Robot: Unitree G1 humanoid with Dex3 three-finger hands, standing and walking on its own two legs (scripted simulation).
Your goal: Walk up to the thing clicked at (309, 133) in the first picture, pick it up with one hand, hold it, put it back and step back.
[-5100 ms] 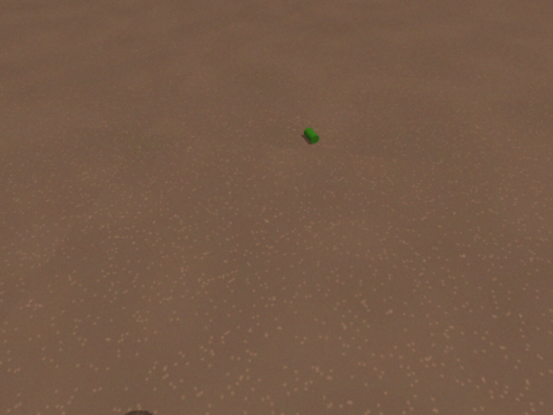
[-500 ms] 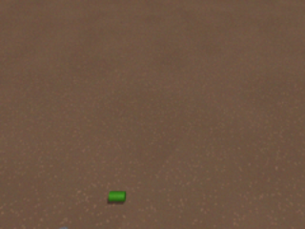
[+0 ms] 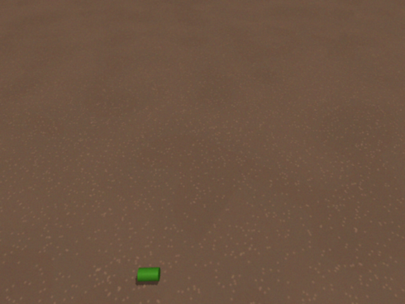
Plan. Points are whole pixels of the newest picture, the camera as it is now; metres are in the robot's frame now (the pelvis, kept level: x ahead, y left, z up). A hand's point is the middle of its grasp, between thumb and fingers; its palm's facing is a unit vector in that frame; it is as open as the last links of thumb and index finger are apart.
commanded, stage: walk up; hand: left
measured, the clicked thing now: (149, 274) +0.42 +0.28 -0.75
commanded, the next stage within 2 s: stand in 1.30 s
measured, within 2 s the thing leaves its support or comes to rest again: neither
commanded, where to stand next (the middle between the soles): +0.06 +0.00 m, yaw +2 degrees
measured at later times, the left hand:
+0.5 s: hand out of the picture +0.13 +0.22 -0.15, palm faces -0.02 -0.94 -0.34, open 7.3 cm
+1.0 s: hand out of the picture +0.13 +0.22 -0.15, palm faces -0.04 -0.94 -0.34, open 7.3 cm
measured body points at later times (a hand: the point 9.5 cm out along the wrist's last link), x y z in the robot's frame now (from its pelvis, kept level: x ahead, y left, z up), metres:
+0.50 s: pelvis +0.02 -0.02 +0.00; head +0.04 -0.03 +0.45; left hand +0.13 +0.27 -0.12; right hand +0.09 -0.33 -0.13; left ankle -0.01 +0.11 -0.75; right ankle +0.03 -0.10 -0.75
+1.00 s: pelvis +0.03 -0.02 +0.00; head +0.04 -0.03 +0.45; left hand +0.13 +0.27 -0.13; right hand +0.10 -0.33 -0.13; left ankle -0.01 +0.11 -0.75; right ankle +0.03 -0.10 -0.75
